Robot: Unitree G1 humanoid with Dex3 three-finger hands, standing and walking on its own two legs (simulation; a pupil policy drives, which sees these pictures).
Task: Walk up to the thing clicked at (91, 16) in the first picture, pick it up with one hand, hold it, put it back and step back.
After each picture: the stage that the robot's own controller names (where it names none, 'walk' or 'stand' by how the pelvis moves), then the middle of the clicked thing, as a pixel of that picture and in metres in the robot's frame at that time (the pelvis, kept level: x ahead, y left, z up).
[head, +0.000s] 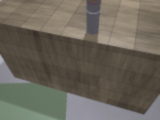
stand; (93, 11) +0.76 -0.04 +0.03
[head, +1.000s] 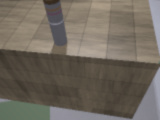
walk; (56, 21) +0.65 +0.17 +0.05
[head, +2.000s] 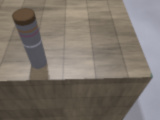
stand; (32, 42) +0.49 +0.21 +0.05
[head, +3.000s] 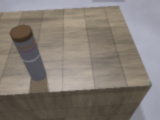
stand; (31, 56) +0.46 +0.22 +0.03
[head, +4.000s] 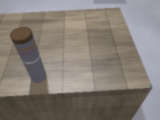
stand; (31, 58) +0.45 +0.22 +0.03
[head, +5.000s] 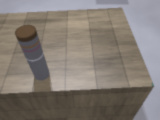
stand; (35, 56) +0.47 +0.21 +0.03
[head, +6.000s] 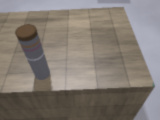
stand; (35, 55) +0.47 +0.21 +0.03
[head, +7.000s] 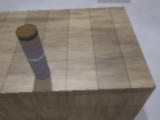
rise first; (35, 55) +0.46 +0.21 +0.03
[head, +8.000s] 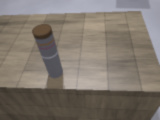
rise first; (49, 54) +0.48 +0.19 +0.03
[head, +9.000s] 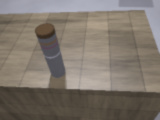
go down; (52, 53) +0.48 +0.19 +0.03
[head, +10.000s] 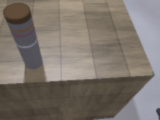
go down; (26, 41) +0.48 +0.17 +0.06
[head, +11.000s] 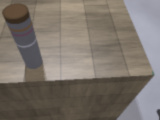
approach; (26, 41) +0.49 +0.18 +0.07
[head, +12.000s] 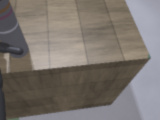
close in; (6, 26) +0.50 +0.20 +0.10
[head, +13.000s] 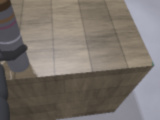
lift; (9, 38) +0.46 +0.20 +0.10
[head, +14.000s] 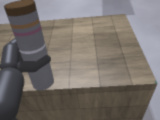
lift; (33, 49) +0.34 +0.15 +0.22
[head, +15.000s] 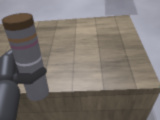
hold; (29, 61) +0.33 +0.17 +0.19
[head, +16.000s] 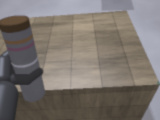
hold; (25, 62) +0.33 +0.18 +0.17
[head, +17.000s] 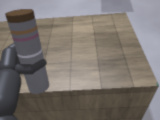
crouch; (30, 54) +0.36 +0.17 +0.17
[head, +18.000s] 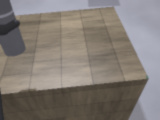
lower; (1, 16) +0.46 +0.21 +0.24
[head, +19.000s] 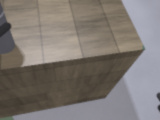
lower; out of the picture +0.52 +0.20 +0.11
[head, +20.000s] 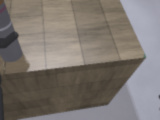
lower; out of the picture +0.50 +0.20 +0.11
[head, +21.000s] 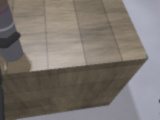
lower; (2, 26) +0.50 +0.20 +0.10
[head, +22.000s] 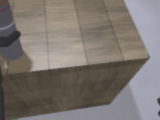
lower; (2, 24) +0.50 +0.20 +0.11
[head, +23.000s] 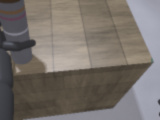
open; (16, 30) +0.48 +0.18 +0.10
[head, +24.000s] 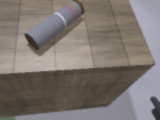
sink last; (56, 23) +0.58 +0.06 +0.00
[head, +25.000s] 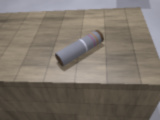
sink last; (80, 47) +0.59 +0.08 -0.02
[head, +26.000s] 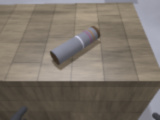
stand; (76, 44) +0.58 +0.06 -0.01
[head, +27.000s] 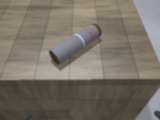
stand; (76, 42) +0.56 +0.05 +0.00
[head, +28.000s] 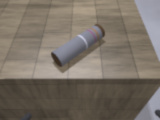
stand; (79, 44) +0.54 +0.04 +0.01
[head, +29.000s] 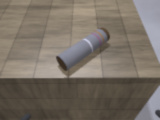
stand; (84, 47) +0.53 +0.02 +0.01
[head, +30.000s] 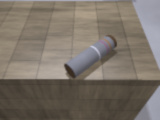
stand; (91, 55) +0.50 -0.01 -0.01
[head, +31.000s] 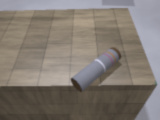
walk; (97, 68) +0.47 -0.04 -0.06
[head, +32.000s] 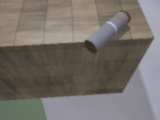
walk; (108, 30) +0.60 -0.09 -0.04
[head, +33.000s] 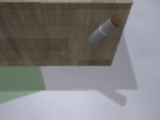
walk; (102, 30) +0.81 -0.14 -0.23
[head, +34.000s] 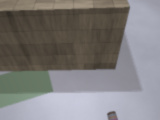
stand; out of the picture +0.40 -0.20 -0.73
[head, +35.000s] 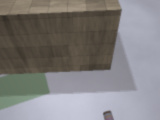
stand; out of the picture +0.42 -0.18 -0.75
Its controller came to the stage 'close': yes
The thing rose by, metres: 0.20
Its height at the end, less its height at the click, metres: -0.78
